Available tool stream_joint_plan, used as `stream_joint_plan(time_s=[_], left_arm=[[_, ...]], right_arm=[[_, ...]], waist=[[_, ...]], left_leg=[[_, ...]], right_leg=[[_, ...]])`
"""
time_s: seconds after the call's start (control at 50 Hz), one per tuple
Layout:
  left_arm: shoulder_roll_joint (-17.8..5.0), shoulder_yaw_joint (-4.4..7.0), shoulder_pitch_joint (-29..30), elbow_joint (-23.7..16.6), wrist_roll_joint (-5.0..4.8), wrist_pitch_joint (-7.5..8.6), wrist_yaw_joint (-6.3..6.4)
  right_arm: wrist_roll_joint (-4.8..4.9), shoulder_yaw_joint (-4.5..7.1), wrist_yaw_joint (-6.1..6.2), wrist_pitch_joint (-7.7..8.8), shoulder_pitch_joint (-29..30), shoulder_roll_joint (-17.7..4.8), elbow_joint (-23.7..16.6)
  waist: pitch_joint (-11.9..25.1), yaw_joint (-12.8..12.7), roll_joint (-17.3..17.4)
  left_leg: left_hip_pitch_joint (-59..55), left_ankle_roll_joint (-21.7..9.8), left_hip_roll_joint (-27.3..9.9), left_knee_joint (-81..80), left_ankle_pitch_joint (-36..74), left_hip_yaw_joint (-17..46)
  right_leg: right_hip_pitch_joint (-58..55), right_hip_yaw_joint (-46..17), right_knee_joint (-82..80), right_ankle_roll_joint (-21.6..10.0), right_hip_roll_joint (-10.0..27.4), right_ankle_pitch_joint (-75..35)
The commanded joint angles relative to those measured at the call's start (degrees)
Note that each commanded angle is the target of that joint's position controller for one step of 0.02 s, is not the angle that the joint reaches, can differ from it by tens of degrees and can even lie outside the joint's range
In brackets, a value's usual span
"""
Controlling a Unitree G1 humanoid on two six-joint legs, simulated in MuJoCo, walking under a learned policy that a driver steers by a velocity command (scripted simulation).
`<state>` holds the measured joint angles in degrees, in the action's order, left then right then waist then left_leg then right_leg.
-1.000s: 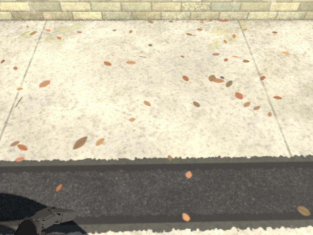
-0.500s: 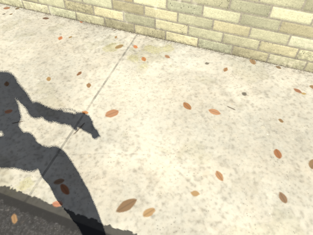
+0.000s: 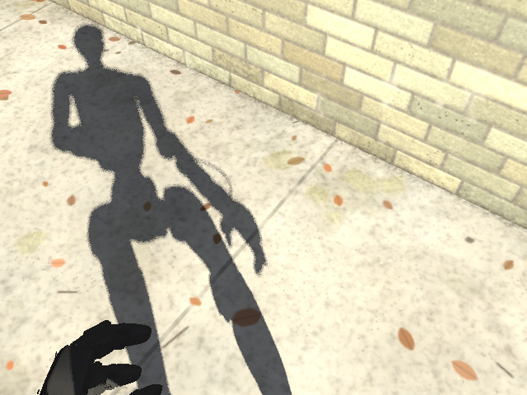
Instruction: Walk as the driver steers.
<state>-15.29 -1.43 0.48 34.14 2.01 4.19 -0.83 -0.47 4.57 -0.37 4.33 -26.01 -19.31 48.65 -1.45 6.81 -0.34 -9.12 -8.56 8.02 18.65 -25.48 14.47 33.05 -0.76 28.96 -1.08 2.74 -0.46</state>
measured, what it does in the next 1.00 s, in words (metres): walks ahead: right foot, then left foot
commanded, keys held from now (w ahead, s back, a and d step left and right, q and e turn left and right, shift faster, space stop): w+shift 0.10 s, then shift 0.90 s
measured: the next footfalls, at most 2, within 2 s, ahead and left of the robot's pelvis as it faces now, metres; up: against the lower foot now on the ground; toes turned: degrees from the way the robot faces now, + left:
right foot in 0.02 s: +0.22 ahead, -0.14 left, +0.00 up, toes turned +1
left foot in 0.42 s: +0.56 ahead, +0.06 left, +0.00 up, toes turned +1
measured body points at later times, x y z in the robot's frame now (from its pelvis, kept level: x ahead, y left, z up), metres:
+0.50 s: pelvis +0.39 -0.03 +0.00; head +0.42 -0.02 +0.45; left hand +0.38 +0.24 -0.13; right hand +0.63 -0.23 -0.08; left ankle +0.51 +0.06 -0.72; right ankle +0.22 -0.16 -0.64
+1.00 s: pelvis +0.49 -0.06 +0.02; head +0.50 -0.06 +0.47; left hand +0.59 +0.20 -0.10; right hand +0.61 -0.31 -0.12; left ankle +0.52 +0.06 -0.72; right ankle +0.51 -0.19 -0.72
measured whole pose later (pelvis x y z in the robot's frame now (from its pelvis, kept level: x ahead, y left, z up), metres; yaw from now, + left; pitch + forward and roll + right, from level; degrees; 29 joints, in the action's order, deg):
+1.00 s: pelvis +0.49 -0.06 +0.02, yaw +4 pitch -1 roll +0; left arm -13.4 0.5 -9.4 50.4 1.0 1.4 1.6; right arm -1.1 1.9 1.2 -0.1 -9.7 -13.5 52.9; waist -1.2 0.7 0.2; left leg 16.4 -0.6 2.5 29.2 -12.3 2.7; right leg 15.0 -1.5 31.1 0.9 0.9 15.6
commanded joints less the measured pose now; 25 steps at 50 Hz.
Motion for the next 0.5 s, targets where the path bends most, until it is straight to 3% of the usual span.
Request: stream_joint_plan(time_s=[0.02, 0.04, 0.06, 0.08, 0.1, 0.12, 0.14, 0.16, 0.18, 0.22, 0.24, 0.26, 0.28, 0.32, 0.36, 0.4, 0.42, 0.44, 0.46, 0.48, 0.5], left_arm=[[-13.2, 5.97, -29.5, 4.6, -0.13, 0.45, 2.62], [-19.3, 7.41, -31.9, 5.6, 2.52, 0.79, 2.58], [-16.7, 7.50, -27.9, 5.6, 1.29, 0.38, 1.31], [-11.2, 6.72, -21.3, 4.8, 0.91, 0.39, 0.79], [-8.2, 6.15, -19.8, 5.7, 0.69, 0.54, 0.41], [-6.2, 5.46, -20.3, 7.3, 1.04, 0.84, 0.43], [-4.7, 4.71, -21.6, 9.2, 0.92, 1.34, 0.59], [-3.7, 4.24, -23.0, 10.8, 0.38, 2.01, 0.34], [-3.9, 4.11, -24.1, 12.1, -0.52, 2.81, 0.04], [-5.7, 4.19, -23.0, 13.2, -1.44, 3.50, -0.27], [-5.6, 4.34, -15.6, 11.0, -3.74, 3.88, 0.40], [-6.8, 4.47, -14.7, 10.7, -4.26, 3.78, 1.01], [-8.0, 4.78, -17.5, 11.6, -4.21, 3.66, 1.59], [-10.6, 5.52, -22.6, 13.6, -3.81, 3.56, 2.16], [-11.2, 5.78, -22.6, 14.2, -3.51, 3.06, 2.37], [-10.9, 5.68, -21.3, 14.1, -3.41, 1.91, 2.35], [-10.6, 5.46, -20.9, 13.6, -3.32, 1.45, 2.25], [-7.5, 4.40, -23.1, 12.2, -1.58, 1.43, 2.04], [-0.5, 2.04, -36.7, 15.6, -2.38, 0.90, 0.90], [-6.5, 3.32, -35.5, 16.8, -3.10, 0.49, 0.35], [-8.8, 4.14, -27.6, 14.3, -3.62, -0.11, 0.60]], right_arm=[[-1.91, 1.70, 0.58, 0.73, 6.0, -8.7, -3.4], [0.46, -0.72, 0.25, 1.07, -1.9, 1.5, -6.0], [0.45, -1.64, 0.28, 1.37, -2.8, -0.7, -5.7], [-0.34, -1.24, 0.47, 0.88, 4.4, -3.5, -5.7], [-1.04, -1.46, -0.17, 0.73, 9.3, -4.0, -6.6], [-1.45, -1.59, -0.67, 0.48, 13.4, -3.2, -7.6], [-1.76, -1.96, -1.15, -0.07, 13.1, -1.8, -8.7], [-1.88, -2.35, -1.15, -0.71, 12.5, -0.7, -8.4], [-1.92, -2.57, -1.02, -1.09, 12.2, 0.1, -8.6], [-2.32, -3.04, -1.18, -1.07, 14.6, 0.4, -10.0], [2.67, -3.02, -1.07, 0.09, 16.4, 0.8, -10.6], [2.25, -3.90, -1.46, 0.92, 19.8, 1.2, -11.3], [1.36, -4.38, -1.95, 1.62, 23.8, 2.4, -12.2], [0.60, -4.15, -2.71, 2.12, 26.8, 1.9, -13.4], [-0.03, -3.06, -2.62, 1.88, 25.4, -1.0, -13.0], [-0.64, -1.60, -2.04, 1.68, 16.2, -3.2, -9.6], [-1.11, -0.97, -1.52, 1.43, 11.1, -4.5, -7.8], [-2.67, -0.50, -0.68, 0.94, 6.1, -8.4, -7.0], [-3.15, -2.33, -0.98, 0.74, 6.2, -3.8, -6.9], [-1.27, -2.46, -1.51, 0.08, 9.0, -1.2, -7.5], [0.24, -2.46, -1.55, -0.24, 14.8, -0.7, -8.4]], waist=[[15.7, -19.4, 3.0], [22.3, -13.0, -16.8], [22.6, -11.4, -19.3], [11.1, -11.0, -8.5], [6.6, -10.8, -0.7], [2.0, -10.4, 1.7], [0.7, -8.3, -1.2], [0.3, -7.2, -1.7], [0.2, -6.3, -2.2], [-0.4, -5.0, -4.4], [-0.5, -3.5, -6.3], [0.5, -4.7, -4.9], [1.3, -6.7, -4.1], [2.7, -8.0, -5.0], [3.1, -6.5, -6.0], [7.2, -1.6, -5.2], [9.6, 0.8, -4.0], [16.0, 0.7, 7.6], [30.0, -4.7, 15.5], [29.8, -3.5, 7.5], [20.5, -4.5, 5.1]], left_leg=[[18.8, 0.2, -9.2, 36.6, 55.2, -0.6], [38.5, 2.7, -0.2, 59.2, 9.6, -5.4], [48.4, 2.0, -0.1, 64.8, 1.4, -5.1], [51.8, 1.9, -4.9, 64.0, 7.3, -6.0], [50.4, 2.1, -6.7, 60.8, 10.4, -6.7], [49.1, 2.4, -7.5, 57.8, 10.1, -6.8], [47.7, 3.2, -7.6, 56.4, 8.4, -6.6], [46.5, 4.1, -7.6, 54.7, 6.2, -6.7], [46.4, 4.8, -7.1, 51.4, 5.2, -6.9], [44.6, 5.9, -6.0, 41.1, 9.0, -10.2], [45.8, 6.4, -8.2, 34.1, 12.2, -10.5], [41.5, 6.9, -8.1, 26.0, 17.8, -13.2], [36.4, 7.3, -7.1, 19.1, 25.1, -15.5], [30.3, 6.8, -5.5, 12.0, 36.0, -14.8], [27.6, 5.0, -4.5, 9.4, 36.8, -14.4], [17.4, 3.2, -2.9, 7.8, 38.7, -15.4], [10.8, 1.6, -6.1, 7.0, 46.9, -13.3], [-3.5, -4.8, -19.3, 12.9, 77.9, -0.7], [-15.2, -17.4, -33.0, 14.3, 88.9, 17.4], [-9.4, -16.5, -29.8, 11.7, 80.0, 16.3], [-1.1, -13.7, -26.6, 9.6, 68.4, 10.4]], right_leg=[[-41.6, -1.9, 4.5, -2.9, 1.7, 16.3], [-56.2, -33.4, -2.8, -9.3, 18.6, 34.9], [-55.5, -54.7, -14.1, -12.5, 20.9, 43.5], [-46.5, -44.0, -14.6, -12.2, 18.3, 42.8], [-39.0, -34.7, -14.2, -11.5, 15.6, 34.8], [-33.0, -26.6, -14.3, -10.0, 12.6, 21.3], [-29.7, -21.9, -13.6, -10.0, 11.9, 5.8], [-28.2, -18.0, -13.2, -9.7, 11.5, -9.0], [-28.0, -14.4, -13.2, -9.2, 11.3, -20.6], [-25.5, -6.3, -14.8, -8.0, 8.3, -33.5], [-25.5, -4.7, -14.7, -8.1, 7.4, -30.5], [-22.8, -1.7, -15.5, -7.7, 5.4, -30.1], [-21.0, -0.2, -16.2, -7.3, 4.2, -29.5], [-22.8, -1.2, -16.8, -6.5, 5.3, -25.5], [-25.9, -1.3, -13.0, -5.2, 5.6, -27.3], [-27.1, 0.3, -1.6, -2.9, 4.1, -32.2], [-24.9, 1.2, 8.2, -1.0, 2.2, -28.7], [-12.8, 3.1, 30.5, 1.9, -3.5, 1.1], [-4.6, -6.0, 48.0, 4.5, -7.6, 39.8], [-4.5, -10.6, 49.1, 4.3, -4.4, 39.1], [-1.0, -7.9, 46.6, 4.6, -1.9, 37.1]])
